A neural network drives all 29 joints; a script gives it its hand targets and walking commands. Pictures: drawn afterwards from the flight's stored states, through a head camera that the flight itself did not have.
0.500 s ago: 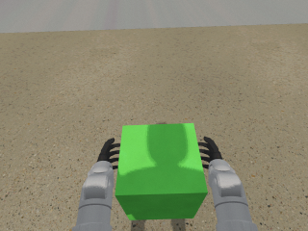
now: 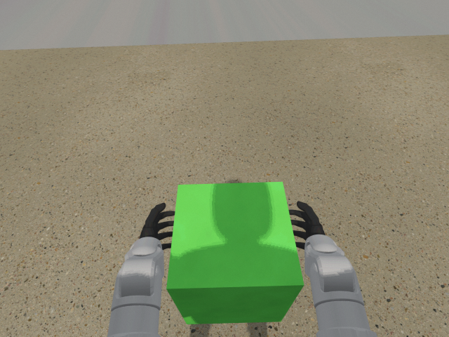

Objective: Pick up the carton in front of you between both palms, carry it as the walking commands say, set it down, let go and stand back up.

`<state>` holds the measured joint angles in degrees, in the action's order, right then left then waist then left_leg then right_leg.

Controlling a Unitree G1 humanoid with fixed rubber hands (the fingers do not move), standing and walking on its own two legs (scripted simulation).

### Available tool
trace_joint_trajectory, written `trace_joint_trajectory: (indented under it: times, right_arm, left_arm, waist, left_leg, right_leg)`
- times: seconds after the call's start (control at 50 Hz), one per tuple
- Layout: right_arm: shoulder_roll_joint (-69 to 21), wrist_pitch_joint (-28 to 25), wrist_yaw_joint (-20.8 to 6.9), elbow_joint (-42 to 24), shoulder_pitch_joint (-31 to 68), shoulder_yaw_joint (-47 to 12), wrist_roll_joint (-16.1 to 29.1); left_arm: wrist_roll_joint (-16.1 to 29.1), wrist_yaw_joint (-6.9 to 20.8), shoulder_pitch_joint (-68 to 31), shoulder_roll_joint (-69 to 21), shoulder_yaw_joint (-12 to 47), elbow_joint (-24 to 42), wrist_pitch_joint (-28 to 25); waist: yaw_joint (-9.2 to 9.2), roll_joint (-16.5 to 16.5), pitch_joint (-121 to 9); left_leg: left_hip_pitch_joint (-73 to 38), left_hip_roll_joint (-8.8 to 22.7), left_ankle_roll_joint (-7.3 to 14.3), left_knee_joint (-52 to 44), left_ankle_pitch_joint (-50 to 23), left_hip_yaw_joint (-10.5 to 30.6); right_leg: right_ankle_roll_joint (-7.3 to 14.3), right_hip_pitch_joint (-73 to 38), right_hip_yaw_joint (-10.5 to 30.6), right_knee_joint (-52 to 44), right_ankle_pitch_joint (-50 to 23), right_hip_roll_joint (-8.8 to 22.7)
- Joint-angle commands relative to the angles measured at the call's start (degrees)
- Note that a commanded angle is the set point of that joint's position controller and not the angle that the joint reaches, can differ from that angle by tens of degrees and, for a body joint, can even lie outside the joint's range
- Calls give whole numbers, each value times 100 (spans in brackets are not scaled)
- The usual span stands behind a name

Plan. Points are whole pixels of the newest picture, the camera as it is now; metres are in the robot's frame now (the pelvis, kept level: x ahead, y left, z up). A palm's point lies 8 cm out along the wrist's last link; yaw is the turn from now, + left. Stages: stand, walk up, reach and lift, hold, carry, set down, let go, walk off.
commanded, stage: hold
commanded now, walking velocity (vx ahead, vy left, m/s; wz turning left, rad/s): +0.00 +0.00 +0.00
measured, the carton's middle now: (232, 256) +0.30 +0.00 -0.06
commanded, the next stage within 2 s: set down in 0.32 s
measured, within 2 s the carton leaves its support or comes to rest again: neither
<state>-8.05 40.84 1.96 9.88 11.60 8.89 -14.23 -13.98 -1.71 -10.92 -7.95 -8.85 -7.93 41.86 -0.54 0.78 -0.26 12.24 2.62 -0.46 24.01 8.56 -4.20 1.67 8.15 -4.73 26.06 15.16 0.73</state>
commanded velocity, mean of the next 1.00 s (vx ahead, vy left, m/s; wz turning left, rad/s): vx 0.00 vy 0.00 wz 0.00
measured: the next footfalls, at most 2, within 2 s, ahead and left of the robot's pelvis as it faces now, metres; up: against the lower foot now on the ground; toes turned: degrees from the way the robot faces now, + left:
none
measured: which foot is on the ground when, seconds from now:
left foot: down 0.00-1.00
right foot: down 0.00-1.00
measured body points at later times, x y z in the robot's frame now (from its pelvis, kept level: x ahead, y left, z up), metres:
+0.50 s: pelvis -0.03 +0.04 +0.00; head -0.07 +0.05 +0.45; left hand +0.30 +0.15 +0.04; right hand +0.27 -0.15 +0.04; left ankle +0.04 +0.15 -0.74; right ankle -0.02 -0.09 -0.74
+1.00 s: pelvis -0.05 +0.03 -0.07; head +0.18 +0.01 +0.32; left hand +0.35 +0.16 -0.16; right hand +0.36 -0.14 -0.16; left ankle +0.04 +0.15 -0.74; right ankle -0.01 -0.09 -0.74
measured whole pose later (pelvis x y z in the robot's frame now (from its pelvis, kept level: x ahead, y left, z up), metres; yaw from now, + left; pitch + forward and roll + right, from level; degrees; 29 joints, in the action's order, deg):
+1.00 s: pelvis -0.05 +0.03 -0.07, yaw -7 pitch +27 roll +0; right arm -4.7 10.2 0.5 35.3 39.5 21.4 -16.1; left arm -16.4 -3.3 -33.4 -11.2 -26.5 -25.2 11.2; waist -2.9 1.0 2.5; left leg 62.4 -2.4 -1.7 51.2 15.4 4.6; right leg -0.5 60.7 5.4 53.4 19.1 -4.5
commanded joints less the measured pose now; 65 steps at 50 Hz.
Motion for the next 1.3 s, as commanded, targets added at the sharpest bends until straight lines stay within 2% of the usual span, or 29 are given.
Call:
trace_joint_trajectory:
  times: [0.0,0.02,0.06,0.12,0.16,0.2,0.32,0.4,0.48,0.54,0.62,0.68,0.72,0.78,0.86,0.96,1.02,1.14,1.22,1.28]
  right_arm:
    - [-5164,-299,-1280,-336,2160,-2801,1325]
    - [-5115,-305,-1289,-291,2243,-2815,1248]
    - [-5141,-314,-1318,-247,2359,-2762,1258]
    - [-5248,-273,-1418,-144,2700,-2833,1312]
    - [-5304,-248,-1515,-21,2884,-2853,1380]
    - [-5352,-226,-1597,118,3031,-2818,1398]
    - [-5481,-227,-1727,492,3299,-2560,1299]
    - [-5329,-389,-1869,1064,4069,-2094,1044]
    - [-5120,-745,-2016,2079,5060,-1244,592]
    - [-4782,-1001,-1954,2823,5509,-414,156]
    - [-4053,-1260,-1724,3514,5357,582,-521]
    - [-3591,-1587,-1564,3578,5172,916,-792]
    - [-3546,-1910,-1512,3555,5100,822,-799]
    - [-3781,-2530,-1510,3470,5071,385,-589]
    - [-4283,-3249,-1467,3219,5333,-653,-122]
    - [-4911,-3429,-1324,2430,5785,-2030,539]
    - [-5075,-3240,-1276,2279,5745,-2334,679]
    - [-5102,-2720,-1431,2841,5851,-1954,511]
    - [-4989,-2610,-1461,3201,6173,-1614,441]
    - [-4880,-2650,-1402,3391,6420,-1462,439]
  left_arm:
    - [1404,1403,-2320,-5113,3061,410,-294]
    - [1396,1414,-2366,-5115,3010,420,-316]
    - [1392,1439,-2489,-5131,3018,336,-327]
    - [1307,1464,-2588,-5199,2901,87,-332]
    - [1205,1463,-2586,-5264,2755,-120,-314]
    - [1148,1488,-2647,-5357,2648,-308,-293]
    - [1145,1637,-3098,-5593,2574,-629,-257]
    - [1076,1685,-3942,-5843,2303,-1119,-318]
    - [745,1641,-4809,-5934,1522,-2108,-549]
    - [289,1390,-5162,-5552,639,-2719,-740]
    - [-391,1003,-5042,-4630,-497,-3028,-1051]
    - [-721,847,-4870,-4087,-907,-2959,-1427]
    - [-740,811,-4847,-4014,-848,-2837,-1769]
    - [-548,844,-4912,-4337,-333,-2696,-2404]
    - [-108,910,-5269,-4848,687,-2511,-3169]
    - [493,1039,-5666,-5173,1924,-1756,-3426]
    - [670,1134,-5629,-5191,2134,-1607,-3272]
    - [455,1471,-5789,-5136,1573,-2095,-2737]
    - [348,1557,-6053,-5027,1169,-2436,-2595]
    - [373,1518,-6305,-4942,1006,-2566,-2611]
  waist:
    - [166,239,-1571]
    - [68,193,-1432]
    - [100,95,-1420]
    - [26,134,-1259]
    - [-89,111,-1130]
    - [-131,74,-1030]
    - [-7,-72,-879]
    - [108,-184,-679]
    - [104,-255,-561]
    - [11,-291,-403]
    - [-186,-129,-253]
    - [-251,-53,-489]
    - [-241,-12,-942]
    - [-175,-31,-1783]
    - [-160,20,-3378]
    - [-301,146,-6127]
    - [-361,214,-6598]
    - [-490,359,-5587]
    - [-565,420,-5383]
    - [-597,430,-5547]
  left_leg:
    - [-1580,-757,120,-95,-2052,878]
    - [-1392,-822,100,-166,-1731,851]
    - [-1125,-870,72,-257,-1507,861]
    - [-1027,-895,116,-376,-777,801]
    - [-1044,-866,150,-412,-507,786]
    - [-1075,-838,154,-444,-309,768]
    - [-1316,-761,105,-521,92,734]
    - [-1311,-689,44,-486,869,766]
    - [-1061,-555,28,-435,1747,938]
    - [-748,-488,42,-282,2060,1001]
    - [-339,-568,23,165,1544,894]
    - [136,-706,6,596,827,742]
    - [412,-787,-42,905,232,682]
    - [631,-869,-97,1372,-604,677]
    - [1059,-924,-149,2199,-1488,672]
    - [1739,-1012,-193,3182,-2402,530]
    - [2535,-1062,-229,3472,-2127,425]
    - [4101,-1079,-185,3820,-786,261]
    - [4754,-1076,-158,4169,-602,236]
    - [5084,-1087,-175,4480,-660,225]
  right_leg:
    - [-117,-533,1149,-700,-2637,-428]
    - [-122,-695,1157,-712,-2609,-440]
    - [-148,-1009,1129,-678,-2653,-420]
    - [-222,-827,1051,-760,-1839,-428]
    - [-217,-608,1022,-801,-1377,-423]
    - [-201,-458,1001,-842,-1041,-424]
    - [-99,-53,935,-942,-319,-463]
    - [55,371,852,-836,543,-503]
    - [97,691,804,-432,986,-548]
    - [112,1021,800,-75,1100,-577]
    - [140,1729,797,254,982,-599]
    - [75,2236,766,540,571,-661]
    - [13,2511,742,765,163,-728]
    - [-15,2935,711,1116,-345,-818]
    - [-92,3442,747,1782,-1066,-911]
    - [-258,3353,773,2732,-2376,-944]
    - [-338,3520,809,3075,-2462,-920]
    - [-383,4706,733,3365,-1105,-935]
    - [-357,5364,718,3686,-862,-940]
    - [-350,5754,697,3998,-896,-969]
